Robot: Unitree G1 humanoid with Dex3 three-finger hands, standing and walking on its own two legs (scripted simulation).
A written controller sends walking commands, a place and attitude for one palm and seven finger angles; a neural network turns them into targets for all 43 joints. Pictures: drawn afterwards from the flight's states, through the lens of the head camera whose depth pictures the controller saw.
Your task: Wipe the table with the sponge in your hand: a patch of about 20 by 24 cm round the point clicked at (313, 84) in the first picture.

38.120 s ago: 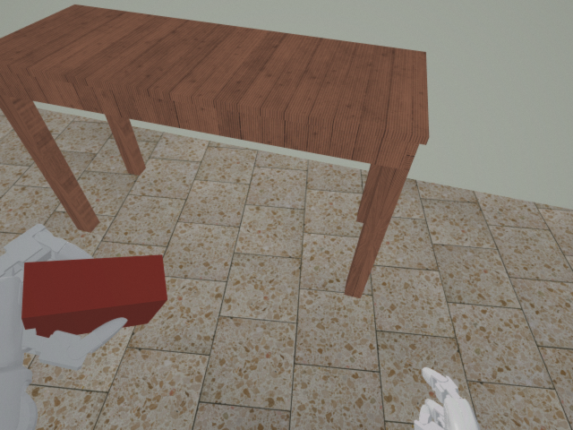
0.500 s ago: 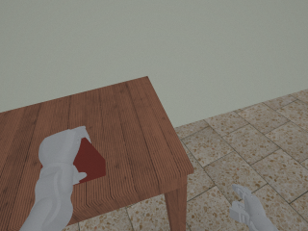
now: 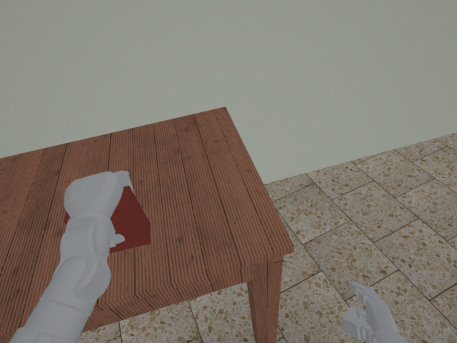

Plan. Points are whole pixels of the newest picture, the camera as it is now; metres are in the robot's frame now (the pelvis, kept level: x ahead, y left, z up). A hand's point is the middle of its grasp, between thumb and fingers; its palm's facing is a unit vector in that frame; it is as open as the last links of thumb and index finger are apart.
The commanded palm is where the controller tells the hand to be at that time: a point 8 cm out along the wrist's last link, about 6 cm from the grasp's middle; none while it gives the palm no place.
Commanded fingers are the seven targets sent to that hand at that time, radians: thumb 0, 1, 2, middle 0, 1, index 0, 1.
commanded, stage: wipe forward along the middle lane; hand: left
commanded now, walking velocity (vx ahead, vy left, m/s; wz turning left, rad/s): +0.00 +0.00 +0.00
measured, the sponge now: (116, 228) +0.29 +0.26 +0.05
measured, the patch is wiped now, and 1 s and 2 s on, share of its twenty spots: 0.95 0.95 0.95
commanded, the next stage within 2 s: slide back across to the first lane in 1.14 s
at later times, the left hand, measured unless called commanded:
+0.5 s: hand (115, 190) +0.34 +0.28 +0.10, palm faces -0.02 -0.02 -1.00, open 9.5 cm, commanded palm +0.33 +0.28 +0.13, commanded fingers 0.00 0.10 1.30 -1.20 -1.60 -1.20 -1.60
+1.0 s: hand (113, 171) +0.39 +0.30 +0.10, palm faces -0.06 +0.00 -1.00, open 9.5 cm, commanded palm +0.37 +0.30 +0.12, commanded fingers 0.00 0.10 1.30 -1.20 -1.60 -1.20 -1.60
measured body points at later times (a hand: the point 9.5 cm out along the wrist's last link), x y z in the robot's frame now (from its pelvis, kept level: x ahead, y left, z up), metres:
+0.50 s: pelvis -0.01 +0.00 +0.00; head +0.00 -0.04 +0.45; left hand +0.34 +0.27 +0.15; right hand +0.18 -0.24 -0.12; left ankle +0.00 +0.16 -0.74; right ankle -0.01 -0.12 -0.74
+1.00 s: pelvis +0.00 +0.01 +0.00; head +0.03 -0.02 +0.45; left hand +0.39 +0.30 +0.15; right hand +0.14 -0.25 -0.13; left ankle +0.00 +0.16 -0.74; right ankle -0.01 -0.12 -0.74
